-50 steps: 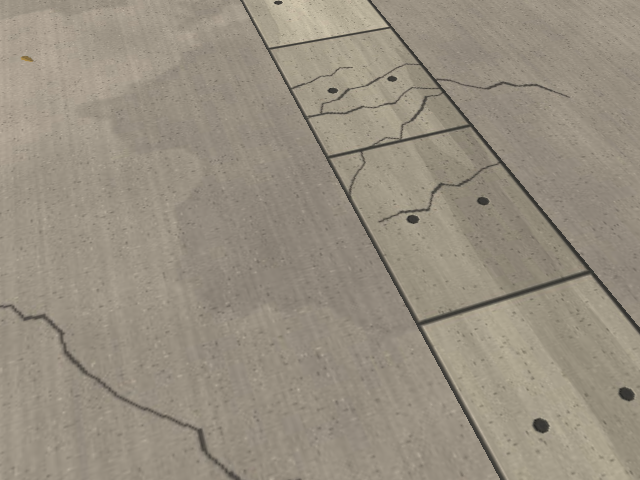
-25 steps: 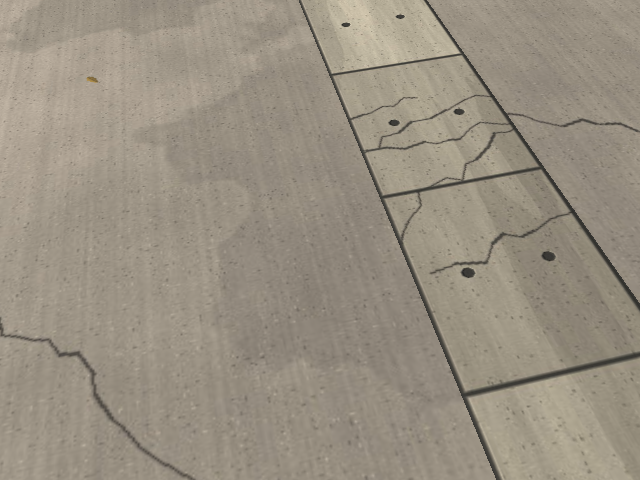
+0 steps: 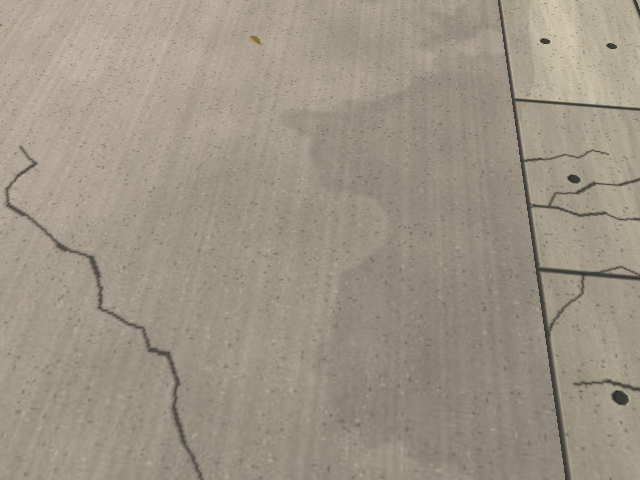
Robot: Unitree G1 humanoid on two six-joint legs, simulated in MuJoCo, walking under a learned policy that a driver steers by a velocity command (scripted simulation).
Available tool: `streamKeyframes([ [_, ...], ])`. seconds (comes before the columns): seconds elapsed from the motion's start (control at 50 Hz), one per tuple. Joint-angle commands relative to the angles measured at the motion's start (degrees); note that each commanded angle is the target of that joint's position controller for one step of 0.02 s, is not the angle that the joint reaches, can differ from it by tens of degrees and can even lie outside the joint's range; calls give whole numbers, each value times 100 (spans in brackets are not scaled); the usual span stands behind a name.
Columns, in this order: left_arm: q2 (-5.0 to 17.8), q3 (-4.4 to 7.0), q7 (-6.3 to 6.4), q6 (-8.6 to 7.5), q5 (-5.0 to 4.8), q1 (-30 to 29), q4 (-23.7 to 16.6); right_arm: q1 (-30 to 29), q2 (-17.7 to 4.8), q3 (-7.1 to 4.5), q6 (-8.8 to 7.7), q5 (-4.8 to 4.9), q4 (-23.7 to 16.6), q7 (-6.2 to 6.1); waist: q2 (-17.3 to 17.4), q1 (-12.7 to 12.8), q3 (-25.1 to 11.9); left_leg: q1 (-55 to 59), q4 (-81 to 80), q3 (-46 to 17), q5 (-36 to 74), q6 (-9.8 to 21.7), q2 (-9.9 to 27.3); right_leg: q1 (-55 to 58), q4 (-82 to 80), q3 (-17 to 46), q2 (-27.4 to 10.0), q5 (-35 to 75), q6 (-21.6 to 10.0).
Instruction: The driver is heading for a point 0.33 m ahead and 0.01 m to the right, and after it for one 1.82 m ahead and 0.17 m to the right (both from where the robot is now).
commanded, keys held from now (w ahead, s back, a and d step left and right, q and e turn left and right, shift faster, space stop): w+q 0.10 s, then q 0.20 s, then no key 0.02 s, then e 0.68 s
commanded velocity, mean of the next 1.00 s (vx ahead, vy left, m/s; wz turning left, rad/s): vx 0.17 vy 0.00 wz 0.04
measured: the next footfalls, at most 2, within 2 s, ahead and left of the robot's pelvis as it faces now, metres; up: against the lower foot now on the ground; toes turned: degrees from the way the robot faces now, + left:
right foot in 0.30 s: +0.38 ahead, -0.11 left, +0.00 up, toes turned +15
left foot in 0.62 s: +0.29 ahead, +0.11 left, +0.00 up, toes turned +5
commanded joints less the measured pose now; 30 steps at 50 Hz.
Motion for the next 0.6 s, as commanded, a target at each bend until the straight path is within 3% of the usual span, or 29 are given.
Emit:
streamKeyframes([
  [0.02, 648, 185, 30, 30, 117, 291, -325, -172, -749, -205, -159, -10, -417, -86, 276, 189, -672, 772, -1481, -2009, 1192, 1165, 1564, -706, -464, 130, -262, 401, 167],
  [0.06, 497, 126, 43, 84, 148, -83, -447, -8, -861, -231, -158, 10, -302, -161, 241, 100, -487, 467, -1523, -1680, 1401, 1097, 1388, -784, -1104, 36, -181, 950, 325],
  [0.12, 316, 45, 9, 57, 136, -831, -616, 199, -923, -247, -93, 57, -165, -240, 399, -167, -325, 259, -1340, -1332, 1323, 749, 1022, -493, -2570, -39, 114, 2159, 376],
  [0.18, 326, 44, -73, -3, 87, -1326, -745, 562, -1016, -290, 36, 81, 19, -311, 532, -369, -441, 296, -930, -1435, 1760, 483, 953, 89, -3419, -134, 549, 2734, 340],
  [0.24, 549, 151, -132, -16, 55, -1273, -741, 587, -906, -280, 165, 96, 40, -377, 711, -255, -621, 964, -223, -2027, 1722, 312, 1091, 181, -3893, 142, 662, 2275, 173],
  [0.28, 659, 228, -115, -48, 90, -827, -626, 283, -817, -267, 212, 90, -93, -411, 843, 40, -802, 1164, 445, -2248, 1860, 104, 1009, 655, -4233, 134, 586, 2273, -44],
  [0.3, 789, 268, -72, -80, 168, -449, -592, 194, -635, -207, 202, 77, -196, -399, 697, 248, -1178, 968, 1197, -2073, 1681, -123, 715, 1536, -4459, 237, 229, 3085, -286],
  [0.32, 1124, 308, -28, -64, 276, 21, -600, 590, -234, -76, 186, -65, -295, -390, -363, 188, -2036, 46, 2835, -1531, -793, -435, 237, 3209, -3903, 1268, -1078, 5378, -779],
  [0.34, 1127, 316, -58, 58, 246, 265, -441, 1714, -281, -15, 173, 47, -179, -347, -1730, -151, -2852, -1258, 4295, -1177, -3503, -734, -285, 4529, -3940, 3303, -2349, 5418, -2004],
  [0.36, 813, 268, -89, 143, 83, 66, -534, 1768, -846, -126, 217, 72, 45, -347, -968, -64, -2685, -1497, 4874, -1298, -2973, -902, 172, 4012, -4289, 3588, -2167, 3646, -1968],
  [0.38, 456, 145, -82, 204, 87, -193, -615, 1025, -988, -170, 315, 98, -8, -376, -541, 122, -1966, -1613, 5023, -1084, -2540, -1025, 319, 3401, -4431, 2789, -1674, 2789, -1668],
  [0.4, 180, 6, -114, 250, 135, -502, -578, 694, -874, -143, 416, 55, -21, -416, -224, 56, -1486, -1464, 4649, -963, -2294, -1074, 490, 2628, -4601, 2219, -1278, 2277, -1441],
  [0.42, 81, -59, -141, 282, 122, -775, -542, 487, -771, -127, 487, -41, -102, -436, -284, -69, -1098, -1204, 4033, -874, -2106, -1102, 700, 1943, -4777, 1931, -1018, 1926, -1320],
  [0.44, 200, -29, -161, 331, 119, -933, -479, 467, -575, -77, 515, -61, -120, -411, -500, -212, -782, -760, 3208, -631, -2024, -1100, 783, 1339, -4944, 1552, -683, 1905, -1157],
  [0.48, 456, 82, -155, 389, 111, -911, -412, 433, -278, 17, 440, -115, -93, -410, -810, -183, -764, -66, 2046, -235, -2049, -1129, 628, 1047, -4920, 1144, -348, 2746, -1175],
  [0.54, 786, 217, -113, 475, -9, -669, -372, 361, -396, -11, 388, -71, -27, -413, -756, -83, -1175, 359, 1130, -265, -1147, -1043, 520, 1466, -4804, 1485, -550, 2583, -1360],
  [0.6, 817, 236, -67, 594, -111, -817, -438, 192, -440, -51, 387, -97, -62, -381, -660, -182, -956, 896, 178, -185, -326, -766, 447, 939, -4842, 1703, -416, 1128, -1137],
])
Over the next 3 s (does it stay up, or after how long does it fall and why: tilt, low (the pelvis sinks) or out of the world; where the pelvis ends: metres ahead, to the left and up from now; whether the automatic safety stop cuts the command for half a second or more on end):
stays up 1.05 -0.18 0.01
